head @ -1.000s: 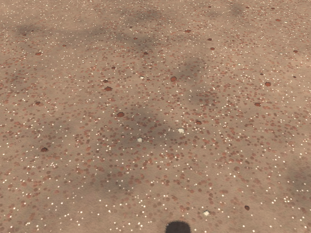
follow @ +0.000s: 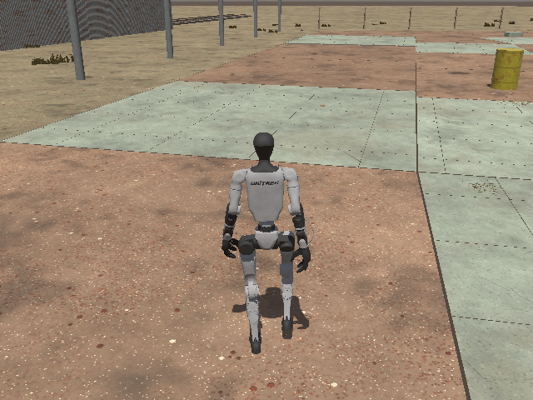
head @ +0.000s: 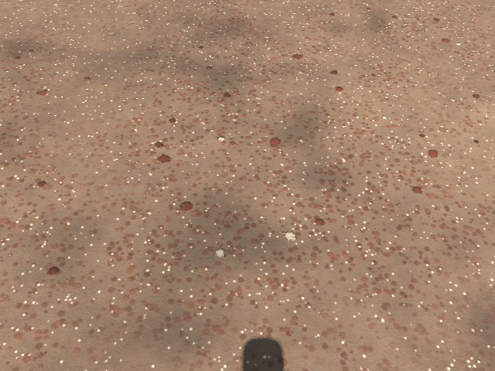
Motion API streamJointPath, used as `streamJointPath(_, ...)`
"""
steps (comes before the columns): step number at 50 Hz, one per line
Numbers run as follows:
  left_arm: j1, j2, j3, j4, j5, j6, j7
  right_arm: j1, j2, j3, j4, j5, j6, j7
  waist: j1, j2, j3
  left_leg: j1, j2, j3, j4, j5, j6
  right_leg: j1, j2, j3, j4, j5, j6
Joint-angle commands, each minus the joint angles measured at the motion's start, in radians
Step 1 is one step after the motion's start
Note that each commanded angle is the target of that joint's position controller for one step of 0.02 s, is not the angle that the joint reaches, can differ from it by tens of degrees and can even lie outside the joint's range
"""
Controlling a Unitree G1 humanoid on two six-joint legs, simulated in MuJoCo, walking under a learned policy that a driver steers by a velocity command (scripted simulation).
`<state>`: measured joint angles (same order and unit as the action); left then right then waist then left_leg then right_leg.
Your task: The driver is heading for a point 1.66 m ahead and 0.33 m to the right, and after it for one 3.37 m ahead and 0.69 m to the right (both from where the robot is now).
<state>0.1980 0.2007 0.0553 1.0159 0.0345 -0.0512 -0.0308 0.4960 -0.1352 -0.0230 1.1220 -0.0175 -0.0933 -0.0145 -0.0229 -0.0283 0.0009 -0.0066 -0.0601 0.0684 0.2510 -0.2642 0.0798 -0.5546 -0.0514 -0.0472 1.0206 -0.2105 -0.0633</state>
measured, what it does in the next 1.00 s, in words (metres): walks ahead, turning right: right foot, then left foot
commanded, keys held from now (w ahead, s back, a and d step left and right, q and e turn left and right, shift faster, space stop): w+e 0.56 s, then w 0.44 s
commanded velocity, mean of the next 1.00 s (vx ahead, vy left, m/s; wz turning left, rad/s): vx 0.49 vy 0.00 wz -0.32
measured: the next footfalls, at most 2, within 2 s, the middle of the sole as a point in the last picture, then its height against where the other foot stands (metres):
right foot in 0.24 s outside the picture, level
left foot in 0.78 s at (253, 317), level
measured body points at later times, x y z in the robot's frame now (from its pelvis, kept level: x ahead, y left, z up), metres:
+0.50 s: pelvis +0.28 -0.05 +0.00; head +0.31 -0.06 +0.44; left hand +0.32 +0.21 -0.15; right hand +0.37 -0.31 -0.13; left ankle +0.40 +0.11 -0.67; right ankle +0.26 -0.07 -0.75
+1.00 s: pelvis +0.59 -0.07 +0.00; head +0.62 -0.07 +0.45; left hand +0.75 +0.15 -0.14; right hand +0.54 -0.33 -0.13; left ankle +0.63 -0.01 -0.75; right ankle +0.51 -0.19 -0.66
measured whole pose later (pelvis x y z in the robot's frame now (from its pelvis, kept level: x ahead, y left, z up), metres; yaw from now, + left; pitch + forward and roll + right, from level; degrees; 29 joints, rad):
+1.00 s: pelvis +0.59 -0.07 +0.00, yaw -22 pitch +0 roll +1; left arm 0.27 0.25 0.06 0.90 0.04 -0.05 -0.02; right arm 0.31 -0.23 -0.05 0.93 -0.02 -0.09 0.01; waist 0.00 -0.04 0.04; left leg -0.19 -0.07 0.07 0.35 -0.17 0.09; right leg -0.48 -0.01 0.05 1.11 -0.29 -0.07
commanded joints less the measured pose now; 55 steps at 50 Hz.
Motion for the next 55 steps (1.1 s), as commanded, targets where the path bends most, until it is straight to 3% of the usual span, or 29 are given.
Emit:
streamJointPath(1,-0.089,0.006,-0.006,-0.071,-0.006,0.006,-0.004,0.080,-0.101,-0.006,-0.010,-0.002,-0.016,-0.006,0.005,0.105,0.125,0.036,0.248,-0.140,-0.109,0.443,0.083,-0.197,0.002,-0.033,-0.079,0.062,0.016)
streamJointPath(4,-0.214,-0.013,-0.022,-0.122,-0.017,0.007,-0.007,0.079,-0.099,0.000,-0.009,-0.005,-0.021,-0.011,-0.012,0.120,0.156,-0.017,0.230,-0.048,-0.126,0.523,0.063,-0.106,0.035,-0.072,-0.279,0.134,0.001)
streamJointPath(7,-0.234,0.008,-0.020,-0.144,-0.018,0.006,-0.005,0.081,-0.120,-0.002,-0.002,-0.005,-0.027,-0.019,0.003,0.125,0.147,0.017,0.259,0.012,-0.084,0.740,0.048,0.011,0.070,-0.109,-0.388,0.146,-0.051)
streamJointPath(9,-0.142,0.040,-0.006,-0.123,-0.016,-0.001,0.004,0.056,-0.150,-0.010,-0.006,-0.003,-0.031,-0.027,0.054,0.133,0.080,0.074,0.273,0.053,0.068,1.032,0.031,0.128,0.123,-0.133,-0.397,0.106,-0.097)
streamJointPath(11,0.100,0.081,0.021,-0.047,-0.013,-0.012,0.012,0.017,-0.187,-0.023,-0.022,-0.004,-0.019,-0.031,0.156,0.140,-0.049,0.068,0.278,0.078,0.399,1.085,0.025,0.359,0.164,-0.124,-0.459,0.082,-0.146)
streamJointPath(12,0.219,0.123,0.043,-0.014,0.001,-0.014,0.019,0.000,-0.196,-0.026,-0.036,-0.001,-0.016,-0.026,0.215,0.118,-0.101,-0.072,0.254,0.092,0.638,0.876,0.017,0.543,0.104,-0.028,-0.513,0.029,-0.183)
streamJointPath(13,0.280,0.216,0.069,-0.017,0.012,-0.007,0.025,0.020,-0.117,-0.016,-0.081,0.005,-0.016,-0.010,0.187,-0.054,-0.189,-0.353,0.131,0.108,1.032,0.212,-0.010,0.756,-0.167,0.381,-0.544,-0.063,-0.287)
streamJointPath(14,0.241,0.236,0.073,-0.021,-0.010,0.008,0.015,0.015,-0.126,-0.026,-0.121,0.015,-0.020,0.008,0.139,-0.141,-0.252,-0.620,-0.018,-0.055,1.261,-0.233,-0.022,0.857,-0.298,0.848,-0.737,-0.122,-0.411)
streamJointPath(15,0.139,0.207,0.065,-0.036,-0.025,0.009,0.015,-0.104,-0.157,-0.030,-0.164,0.004,-0.028,0.012,0.107,-0.036,-0.104,-0.731,0.069,-0.129,1.236,-0.125,-0.003,0.750,-0.264,0.725,-0.783,-0.200,-0.361)
streamJointPath(16,0.083,0.152,0.052,-0.050,-0.028,0.006,0.015,-0.166,-0.168,-0.032,-0.187,0.003,-0.039,0.015,0.084,0.039,-0.014,-0.711,0.110,-0.120,1.158,-0.033,-0.004,0.604,-0.239,0.607,-0.811,-0.120,-0.318)
streamJointPath(17,0.052,0.115,0.041,-0.054,-0.023,-0.001,0.018,-0.175,-0.156,-0.034,-0.189,0.000,-0.039,0.013,0.038,0.104,0.032,-0.647,0.140,-0.120,1.076,0.000,-0.013,0.486,-0.195,0.518,-0.825,0.013,-0.277)
streamJointPath(18,0.043,0.091,0.032,-0.056,-0.028,-0.009,0.024,-0.169,-0.144,-0.034,-0.195,-0.016,-0.022,0.011,0.004,0.115,0.043,-0.581,0.158,-0.123,1.019,0.002,-0.030,0.402,-0.142,0.434,-0.829,0.115,-0.244)
streamJointPath(20,0.080,0.101,0.029,-0.049,-0.030,-0.029,0.032,-0.154,-0.122,-0.032,-0.209,-0.029,0.014,0.013,-0.020,0.062,0.036,-0.529,0.168,-0.114,0.936,-0.025,-0.065,0.337,-0.107,0.362,-0.824,0.264,-0.246)
streamJointPath(23,0.146,0.140,0.033,-0.049,-0.035,-0.036,0.037,-0.269,-0.130,-0.034,-0.265,-0.033,0.040,0.020,0.000,0.027,0.060,-0.592,0.169,-0.076,0.798,0.062,-0.105,0.322,-0.058,0.308,-0.839,0.304,-0.220)
streamJointPath(28,0.270,0.142,0.033,-0.056,-0.035,-0.023,0.034,-0.494,-0.144,-0.031,-0.360,-0.023,0.048,0.033,0.087,-0.020,0.053,-0.693,0.137,-0.058,0.575,0.248,-0.124,0.459,-0.036,0.325,-0.806,0.416,-0.141)
streamJointPath(34,0.354,0.131,0.021,-0.046,-0.019,-0.024,0.053,-0.648,-0.134,-0.008,-0.429,-0.012,0.032,0.047,0.141,-0.048,0.067,-0.665,0.085,-0.019,0.351,0.277,-0.078,0.631,-0.066,0.320,-0.770,0.570,-0.131)
streamJointPath(35,0.344,0.141,0.022,-0.048,-0.017,-0.027,0.057,-0.639,-0.143,-0.009,-0.434,-0.010,0.027,0.046,0.127,-0.054,0.066,-0.625,0.079,-0.024,0.314,0.262,-0.060,0.646,-0.080,0.322,-0.755,0.612,-0.126)
streamJointPath(37,0.292,0.175,0.027,-0.060,-0.015,-0.036,0.060,-0.514,-0.182,-0.024,-0.405,-0.008,0.017,0.036,0.055,-0.070,0.023,-0.436,0.037,-0.021,0.257,0.188,-0.018,0.643,-0.088,0.303,-0.661,0.827,-0.097)
streamJointPath(38,0.280,0.188,0.029,-0.060,-0.011,-0.040,0.055,-0.392,-0.212,-0.037,-0.367,-0.004,0.010,0.025,0.004,-0.065,-0.039,-0.305,0.010,-0.014,0.230,0.161,0.004,0.650,-0.073,0.287,-0.534,0.923,-0.084)
streamJointPath(39,0.259,0.188,0.029,-0.065,-0.015,-0.045,0.048,-0.239,-0.237,-0.048,-0.326,-0.008,0.000,0.012,-0.074,-0.040,-0.118,-0.100,0.050,-0.042,0.185,0.206,0.033,0.573,-0.038,0.253,-0.353,0.842,-0.071)
streamJointPath(40,0.274,0.131,0.014,-0.098,-0.020,-0.051,0.042,-0.073,-0.308,-0.065,-0.308,-0.032,-0.004,-0.003,-0.117,0.061,-0.258,0.147,0.270,-0.275,0.215,0.121,0.080,0.403,0.018,0.216,-0.082,0.499,-0.063)
streamJointPath(41,0.445,0.060,0.007,-0.079,-0.066,-0.041,0.039,-0.060,-0.379,-0.089,-0.285,-0.044,0.007,0.008,-0.035,0.322,-0.346,0.349,0.502,-0.748,0.117,0.118,0.244,0.088,0.199,0.124,0.247,-0.293,-0.019)
streamJointPath(42,0.387,0.150,0.018,-0.068,-0.026,-0.033,0.046,-0.130,-0.284,-0.075,-0.295,-0.012,0.019,0.022,-0.020,0.138,-0.239,0.239,0.454,-0.789,0.049,-0.028,0.219,-0.006,0.128,0.173,0.309,-0.254,-0.036)
streamJointPath(43,0.269,0.144,0.019,-0.095,-0.017,-0.033,0.040,-0.226,-0.216,-0.058,-0.310,-0.003,0.018,0.026,-0.005,0.063,-0.085,0.083,0.413,-0.616,0.022,-0.018,0.192,-0.026,0.092,0.172,0.275,-0.158,-0.032)
streamJointPath(44,0.211,0.124,0.014,-0.112,-0.015,-0.035,0.035,-0.259,-0.182,-0.049,-0.305,-0.010,0.011,0.028,0.007,0.021,-0.023,-0.011,0.364,-0.505,-0.005,0.092,0.167,-0.015,0.063,0.164,0.230,-0.110,-0.030)
streamJointPath(46,0.195,0.106,0.013,-0.123,0.002,-0.017,0.020,-0.237,-0.156,-0.036,-0.269,-0.007,0.000,0.022,0.042,0.074,0.004,-0.100,0.290,-0.355,-0.039,0.238,0.126,0.030,0.027,0.143,0.157,-0.088,-0.016)
streamJointPath(49,0.180,0.077,0.007,-0.129,0.009,0.001,0.005,-0.163,-0.167,-0.037,-0.225,0.007,-0.021,0.026,0.057,0.102,0.001,-0.111,0.267,-0.275,-0.068,0.352,0.130,0.015,0.009,0.100,0.097,-0.069,0.005)
streamJointPath(51,0.094,0.073,0.002,-0.158,0.011,0.006,-0.003,-0.129,-0.185,-0.040,-0.209,0.010,-0.023,0.026,0.047,0.099,0.031,-0.113,0.260,-0.240,-0.108,0.342,0.134,-0.055,-0.019,0.070,0.042,-0.008,0.021)
streamJointPath(55,-0.099,0.060,-0.014,-0.222,0.002,0.004,-0.009,-0.063,-0.181,-0.036,-0.183,0.012,-0.017,0.026,0.007,0.098,0.071,-0.100,0.217,-0.162,-0.130,0.419,0.111,-0.092,-0.034,0.013,-0.182,0.135,0.045)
